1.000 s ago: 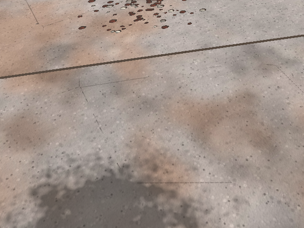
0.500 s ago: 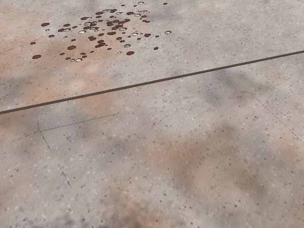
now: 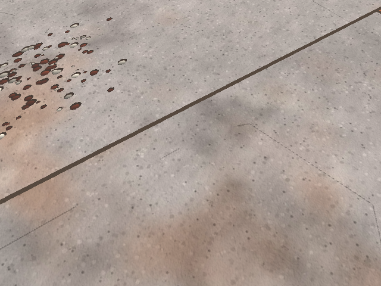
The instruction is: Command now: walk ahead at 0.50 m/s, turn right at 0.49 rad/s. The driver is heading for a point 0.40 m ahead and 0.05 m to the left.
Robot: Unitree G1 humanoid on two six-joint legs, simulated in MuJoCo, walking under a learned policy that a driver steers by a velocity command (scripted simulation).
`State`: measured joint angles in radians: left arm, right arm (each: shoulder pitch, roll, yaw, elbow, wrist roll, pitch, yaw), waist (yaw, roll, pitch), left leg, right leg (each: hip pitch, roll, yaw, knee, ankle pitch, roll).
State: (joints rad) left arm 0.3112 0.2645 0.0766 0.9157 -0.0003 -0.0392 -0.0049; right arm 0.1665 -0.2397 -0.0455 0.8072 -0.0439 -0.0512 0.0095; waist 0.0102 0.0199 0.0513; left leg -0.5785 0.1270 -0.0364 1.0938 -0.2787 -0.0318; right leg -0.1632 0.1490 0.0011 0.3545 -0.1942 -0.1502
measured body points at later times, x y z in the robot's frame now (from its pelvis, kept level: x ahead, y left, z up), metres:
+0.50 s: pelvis +0.26 +0.06 +0.00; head +0.30 +0.08 +0.45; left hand +0.34 +0.32 -0.15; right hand +0.32 -0.20 -0.12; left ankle +0.32 +0.13 -0.74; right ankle +0.19 -0.06 -0.66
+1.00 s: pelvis +0.33 +0.03 +0.00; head +0.33 +0.03 +0.45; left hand +0.39 +0.27 -0.14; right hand +0.32 -0.20 -0.15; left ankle +0.32 +0.13 -0.74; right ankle +0.33 -0.07 -0.74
